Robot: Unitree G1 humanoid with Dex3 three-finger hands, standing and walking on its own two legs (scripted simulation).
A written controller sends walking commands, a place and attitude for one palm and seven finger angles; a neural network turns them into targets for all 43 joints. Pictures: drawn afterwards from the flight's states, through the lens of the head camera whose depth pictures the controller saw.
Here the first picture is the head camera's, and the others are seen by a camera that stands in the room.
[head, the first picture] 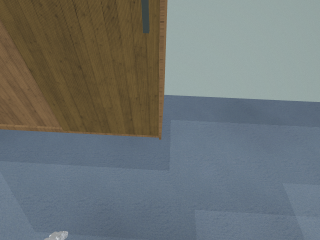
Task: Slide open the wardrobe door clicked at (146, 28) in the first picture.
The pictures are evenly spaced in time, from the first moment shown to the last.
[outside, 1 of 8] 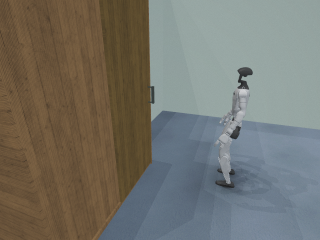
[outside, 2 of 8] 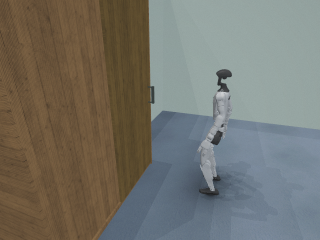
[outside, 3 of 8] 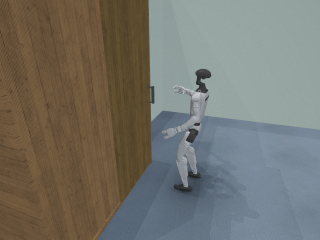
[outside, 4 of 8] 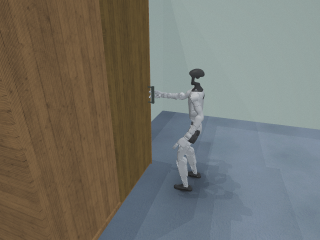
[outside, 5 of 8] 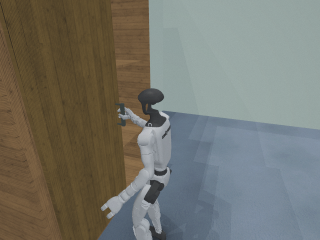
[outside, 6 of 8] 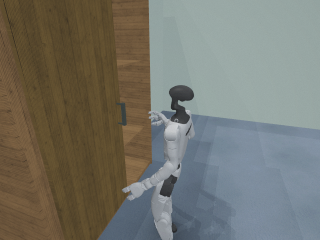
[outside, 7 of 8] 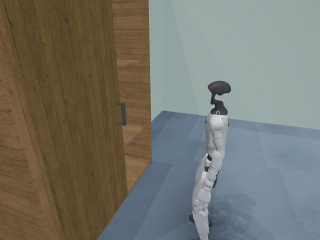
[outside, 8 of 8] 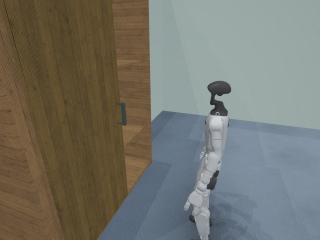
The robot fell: no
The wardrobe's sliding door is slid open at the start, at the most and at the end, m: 0.00 0.66 0.64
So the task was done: yes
